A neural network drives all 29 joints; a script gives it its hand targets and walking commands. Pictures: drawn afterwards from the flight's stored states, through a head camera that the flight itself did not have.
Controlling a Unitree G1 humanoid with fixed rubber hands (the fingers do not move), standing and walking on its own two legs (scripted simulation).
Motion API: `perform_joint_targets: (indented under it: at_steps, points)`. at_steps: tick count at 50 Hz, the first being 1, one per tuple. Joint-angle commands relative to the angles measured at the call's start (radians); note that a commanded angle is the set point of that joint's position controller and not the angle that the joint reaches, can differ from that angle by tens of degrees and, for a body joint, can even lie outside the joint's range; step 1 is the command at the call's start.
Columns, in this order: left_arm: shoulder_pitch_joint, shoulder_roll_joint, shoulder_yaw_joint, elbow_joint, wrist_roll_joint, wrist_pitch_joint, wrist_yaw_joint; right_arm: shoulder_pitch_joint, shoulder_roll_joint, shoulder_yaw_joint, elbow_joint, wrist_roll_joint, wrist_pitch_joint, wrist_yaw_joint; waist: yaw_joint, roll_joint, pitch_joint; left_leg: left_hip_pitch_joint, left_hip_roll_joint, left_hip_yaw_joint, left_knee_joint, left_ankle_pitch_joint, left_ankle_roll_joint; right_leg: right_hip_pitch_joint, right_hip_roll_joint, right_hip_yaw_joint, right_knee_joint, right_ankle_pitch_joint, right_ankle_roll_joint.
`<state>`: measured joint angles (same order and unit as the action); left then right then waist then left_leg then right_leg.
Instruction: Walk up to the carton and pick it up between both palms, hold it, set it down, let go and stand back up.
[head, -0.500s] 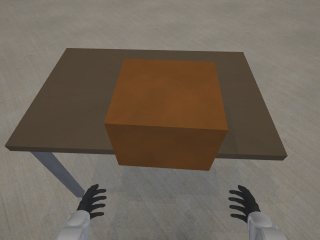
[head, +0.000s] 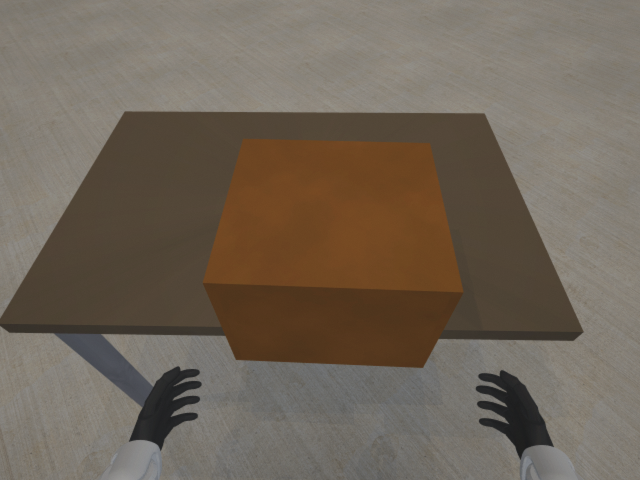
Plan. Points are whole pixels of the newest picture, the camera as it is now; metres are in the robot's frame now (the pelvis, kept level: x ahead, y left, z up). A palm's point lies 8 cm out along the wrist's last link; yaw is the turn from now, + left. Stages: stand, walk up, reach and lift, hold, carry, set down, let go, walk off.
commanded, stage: reach and lift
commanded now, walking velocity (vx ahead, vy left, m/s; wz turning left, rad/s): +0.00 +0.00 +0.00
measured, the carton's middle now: (332, 252) +0.43 +0.00 -0.01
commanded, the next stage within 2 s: none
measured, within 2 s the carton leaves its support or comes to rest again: neither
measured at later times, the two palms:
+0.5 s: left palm (128, 419) +0.20 +0.25 -0.02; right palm (529, 407) +0.20 -0.23 -0.02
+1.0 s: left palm (138, 365) +0.25 +0.25 +0.01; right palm (529, 352) +0.26 -0.24 +0.01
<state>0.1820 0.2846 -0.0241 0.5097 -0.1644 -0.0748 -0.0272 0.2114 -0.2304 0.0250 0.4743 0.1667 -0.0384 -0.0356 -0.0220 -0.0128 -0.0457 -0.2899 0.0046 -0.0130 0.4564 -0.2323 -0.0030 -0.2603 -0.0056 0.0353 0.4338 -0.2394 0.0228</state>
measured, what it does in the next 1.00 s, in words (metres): stands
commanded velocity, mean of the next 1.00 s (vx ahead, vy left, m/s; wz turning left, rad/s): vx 0.00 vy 0.00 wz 0.00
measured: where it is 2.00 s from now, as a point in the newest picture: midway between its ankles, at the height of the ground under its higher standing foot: outside the picture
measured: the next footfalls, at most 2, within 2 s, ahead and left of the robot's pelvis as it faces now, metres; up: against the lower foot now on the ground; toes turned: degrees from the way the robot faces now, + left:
none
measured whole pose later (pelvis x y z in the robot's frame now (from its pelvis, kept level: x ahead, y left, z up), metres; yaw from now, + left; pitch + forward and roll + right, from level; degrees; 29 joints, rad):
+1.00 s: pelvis +0.00 +0.00 +0.00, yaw +0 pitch +3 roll +0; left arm 0.03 0.35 -0.01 0.52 -0.29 -0.28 -0.07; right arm 0.01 -0.28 0.03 0.48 0.28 -0.23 -0.05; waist 0.00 -0.01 -0.06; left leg -0.27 0.00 -0.02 0.44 -0.23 -0.01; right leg -0.25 0.00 0.05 0.44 -0.25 0.02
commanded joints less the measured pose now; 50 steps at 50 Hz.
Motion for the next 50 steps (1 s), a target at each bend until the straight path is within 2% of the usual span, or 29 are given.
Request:
perform_joint_targets:
  at_steps: [1,3,4,7,8,13,14,15,17,20,21,23,26,27,29,31,32,33,35,37,39,40,41,43,44,45,46,49,50]
  points:
    - [0.016,0.107,0.075,-0.110,0.010,-0.092,0.001,-0.029,-0.092,-0.014,-0.173,0.026,-0.109,0.004,0.036,0.051,-0.125,0.154,-0.030,0.014,-0.052,0.318,-0.002,0.014,0.045,-0.045,-0.060,0.254,-0.018]
    - [0.023,0.116,0.072,-0.109,-0.005,-0.138,0.005,0.009,-0.119,-0.019,-0.147,0.038,-0.147,0.013,0.031,0.030,-0.118,0.153,-0.029,0.009,-0.052,0.372,-0.009,0.020,0.049,-0.045,-0.062,0.296,-0.017]
    - [0.041,0.104,0.065,-0.116,-0.012,-0.158,0.003,0.029,-0.120,-0.010,-0.141,0.042,-0.171,0.015,0.029,0.053,-0.125,0.158,-0.032,0.006,-0.045,0.414,-0.012,0.035,0.043,-0.030,-0.056,0.350,-0.022]
    - [0.103,0.096,0.044,-0.073,-0.034,-0.216,-0.015,0.079,-0.108,0.003,-0.102,0.059,-0.229,0.025,0.030,0.048,-0.133,0.190,-0.031,-0.005,-0.039,0.460,-0.008,0.045,0.048,-0.015,-0.047,0.399,-0.010]
    - [0.108,0.100,0.031,-0.077,-0.055,-0.236,-0.020,0.101,-0.104,0.008,-0.099,0.060,-0.250,0.023,0.017,0.024,-0.128,0.203,-0.034,-0.006,-0.036,0.480,-0.011,0.054,0.047,-0.014,-0.050,0.423,-0.003]
    - [0.049,0.153,0.044,-0.125,-0.108,-0.334,-0.057,0.053,-0.105,0.013,-0.185,0.049,-0.331,-0.001,0.001,-0.025,-0.119,0.188,-0.045,-0.015,-0.028,0.434,0.000,0.082,0.035,0.014,-0.039,0.465,0.015]
    - [0.039,0.186,0.058,-0.138,-0.099,-0.348,-0.055,0.071,-0.086,0.009,-0.165,0.049,-0.339,-0.007,0.003,-0.001,-0.104,0.175,-0.053,-0.007,-0.032,0.427,0.001,0.080,0.028,0.017,-0.038,0.482,0.016]
    - [0.033,0.184,0.063,-0.108,-0.103,-0.353,-0.057,0.029,-0.104,0.016,-0.181,0.050,-0.342,-0.006,0.003,-0.015,-0.105,0.165,-0.043,-0.016,-0.039,0.380,0.007,0.058,0.023,0.011,-0.047,0.428,0.010]
    - [0.025,0.201,0.066,-0.112,-0.097,-0.359,-0.058,0.032,-0.099,0.021,-0.169,0.049,-0.342,-0.007,0.010,0.020,-0.074,0.153,-0.039,-0.007,-0.049,0.289,0.015,0.047,0.018,0.021,-0.056,0.328,0.007]
    - [0.079,0.170,0.053,-0.062,-0.128,-0.353,-0.067,0.047,-0.082,0.044,-0.142,0.083,-0.337,-0.010,0.022,-0.008,-0.043,0.125,-0.029,-0.010,-0.052,0.254,0.014,0.059,0.015,0.019,-0.065,0.269,0.000]
    - [0.073,0.156,0.038,-0.045,-0.141,-0.347,-0.069,0.024,-0.072,0.048,-0.150,0.083,-0.340,-0.010,0.014,-0.014,-0.054,0.120,-0.027,-0.016,-0.062,0.208,0.011,0.044,0.016,0.016,-0.067,0.226,0.001]
    - [0.017,0.177,0.061,-0.063,-0.148,-0.340,-0.080,0.009,-0.082,0.028,-0.142,0.069,-0.326,-0.020,0.015,-0.017,-0.054,0.139,-0.038,-0.005,-0.072,0.197,0.016,0.047,0.015,0.018,-0.071,0.216,0.010]
    - [-0.038,0.207,0.070,-0.071,-0.126,-0.345,-0.078,-0.036,-0.103,0.010,-0.124,0.065,-0.328,-0.026,0.012,0.042,-0.050,0.119,-0.027,-0.003,-0.076,0.173,0.007,0.009,0.013,0.020,-0.079,0.165,-0.008]
    - [-0.041,0.203,0.070,-0.068,-0.119,-0.347,-0.076,-0.058,-0.106,0.011,-0.123,0.064,-0.328,-0.021,0.016,0.029,-0.037,0.130,-0.030,-0.008,-0.074,0.136,0.006,-0.020,0.013,0.009,-0.086,0.123,-0.011]
    - [-0.078,0.199,0.061,-0.131,-0.127,-0.345,-0.066,-0.093,-0.111,0.012,-0.128,0.088,-0.327,-0.010,0.026,0.065,-0.085,0.149,-0.021,-0.020,-0.076,0.137,-0.006,-0.012,0.021,0.006,-0.074,0.095,-0.015]
    - [-0.121,0.178,0.048,-0.116,-0.145,-0.338,-0.064,-0.148,-0.110,0.015,-0.169,0.091,-0.330,-0.006,0.019,0.029,-0.085,0.122,-0.014,-0.020,-0.068,0.107,0.000,-0.024,0.017,-0.001,-0.071,0.064,-0.017]
    - [-0.127,0.173,0.049,-0.112,-0.144,-0.330,-0.061,-0.179,-0.114,0.022,-0.160,0.108,-0.328,-0.007,0.037,0.049,-0.112,0.118,-0.005,-0.020,-0.076,0.098,-0.002,-0.021,0.017,-0.001,-0.068,0.047,-0.020]
    - [-0.106,0.166,0.026,-0.119,-0.153,-0.325,-0.062,-0.181,-0.115,0.020,-0.144,0.111,-0.325,-0.006,0.025,0.071,-0.085,0.107,-0.006,-0.024,-0.076,0.068,-0.002,-0.024,0.019,0.002,-0.064,0.034,-0.023]
    - [-0.127,0.172,0.035,-0.090,-0.149,-0.309,-0.050,-0.190,-0.134,0.013,-0.099,0.117,-0.311,-0.003,0.037,0.046,-0.074,0.093,0.003,-0.027,-0.094,0.023,0.000,-0.041,0.018,-0.008,-0.068,-0.004,-0.028]
    - [-0.138,0.178,0.017,-0.053,-0.157,-0.284,-0.048,-0.181,-0.126,0.004,-0.044,0.113,-0.280,-0.010,0.012,0.025,-0.006,0.081,0.003,-0.038,-0.120,-0.062,0.009,-0.054,0.024,-0.013,-0.079,-0.050,-0.021]
    - [-0.169,0.165,0.011,-0.035,-0.137,-0.258,-0.043,-0.220,-0.135,-0.007,-0.020,0.101,-0.253,-0.010,0.013,0.027,0.009,0.057,0.003,-0.036,-0.124,-0.095,0.009,-0.061,0.029,-0.018,-0.077,-0.077,-0.026]
    - [-0.184,0.168,0.006,-0.048,-0.135,-0.248,-0.039,-0.211,-0.138,-0.019,-0.003,0.098,-0.244,-0.012,0.005,0.045,0.012,0.052,0.000,-0.033,-0.127,-0.097,0.009,-0.051,0.028,-0.019,-0.074,-0.063,-0.031]
    - [-0.214,0.161,0.021,-0.071,-0.126,-0.241,-0.038,-0.251,-0.132,-0.019,-0.010,0.104,-0.231,-0.009,0.017,0.058,0.015,0.061,-0.004,-0.022,-0.122,-0.069,0.007,-0.059,0.029,-0.008,-0.083,-0.051,-0.028]
    - [-0.277,0.158,0.034,-0.068,-0.132,-0.227,-0.041,-0.331,-0.149,-0.035,-0.063,0.101,-0.223,-0.009,0.010,0.041,-0.032,0.067,-0.005,-0.031,-0.114,-0.089,0.013,-0.049,0.035,-0.025,-0.071,-0.065,-0.027]
    - [-0.311,0.182,0.042,-0.094,-0.124,-0.224,-0.039,-0.353,-0.157,-0.044,-0.096,0.104,-0.221,-0.013,0.010,0.057,-0.075,0.071,0.002,-0.032,-0.111,-0.054,0.016,-0.030,0.028,-0.011,-0.067,-0.038,-0.030]
    - [-0.318,0.174,0.042,-0.106,-0.133,-0.224,-0.040,-0.383,-0.169,-0.043,-0.119,0.098,-0.221,-0.010,0.008,0.034,-0.073,0.074,0.001,-0.030,-0.107,-0.035,0.012,-0.035,0.029,-0.020,-0.067,-0.024,-0.030]
    - [-0.338,0.192,0.062,-0.125,-0.139,-0.226,-0.041,-0.369,-0.165,-0.031,-0.128,0.107,-0.220,-0.012,0.033,0.020,-0.126,0.104,-0.005,-0.020,-0.090,0.023,0.020,-0.003,0.023,-0.015,-0.064,0.014,-0.022]
    - [-0.358,0.224,0.085,-0.144,-0.128,-0.224,-0.038,-0.390,-0.152,-0.035,-0.145,0.127,-0.215,-0.014,0.033,0.042,-0.188,0.137,-0.007,-0.027,-0.072,0.128,0.018,0.010,0.028,-0.010,-0.059,0.094,-0.023]
    - [-0.335,0.229,0.084,-0.129,-0.137,-0.218,-0.033,-0.389,-0.169,-0.025,-0.131,0.130,-0.214,-0.014,0.046,0.010,-0.201,0.169,-0.012,-0.019,-0.061,0.196,0.012,-0.002,0.029,-0.017,-0.052,0.151,-0.015]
